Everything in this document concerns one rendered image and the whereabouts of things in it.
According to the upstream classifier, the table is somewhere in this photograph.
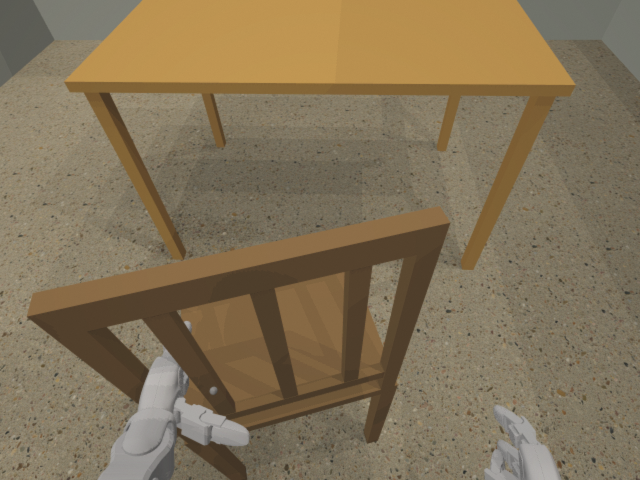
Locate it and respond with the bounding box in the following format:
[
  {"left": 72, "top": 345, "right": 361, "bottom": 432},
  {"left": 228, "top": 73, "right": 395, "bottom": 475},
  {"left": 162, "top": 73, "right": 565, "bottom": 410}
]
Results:
[{"left": 64, "top": 0, "right": 576, "bottom": 270}]

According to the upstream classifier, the chair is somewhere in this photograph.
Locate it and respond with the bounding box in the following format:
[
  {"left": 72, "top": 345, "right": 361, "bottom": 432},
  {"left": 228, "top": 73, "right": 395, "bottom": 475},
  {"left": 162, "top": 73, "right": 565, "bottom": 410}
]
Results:
[{"left": 27, "top": 206, "right": 450, "bottom": 480}]

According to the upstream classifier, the robot right hand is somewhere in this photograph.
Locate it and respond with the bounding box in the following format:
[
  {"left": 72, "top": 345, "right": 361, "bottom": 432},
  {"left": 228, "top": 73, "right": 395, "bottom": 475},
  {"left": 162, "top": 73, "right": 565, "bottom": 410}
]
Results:
[{"left": 484, "top": 405, "right": 562, "bottom": 480}]

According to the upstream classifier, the robot left hand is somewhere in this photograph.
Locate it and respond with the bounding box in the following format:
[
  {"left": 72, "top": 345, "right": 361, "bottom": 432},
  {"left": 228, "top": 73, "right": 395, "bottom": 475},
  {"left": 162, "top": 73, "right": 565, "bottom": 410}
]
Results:
[{"left": 137, "top": 321, "right": 250, "bottom": 446}]

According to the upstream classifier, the left robot forearm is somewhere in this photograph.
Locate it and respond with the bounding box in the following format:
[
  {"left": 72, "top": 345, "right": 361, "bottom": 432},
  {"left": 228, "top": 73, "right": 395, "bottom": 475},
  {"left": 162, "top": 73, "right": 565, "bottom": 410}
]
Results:
[{"left": 98, "top": 408, "right": 177, "bottom": 480}]

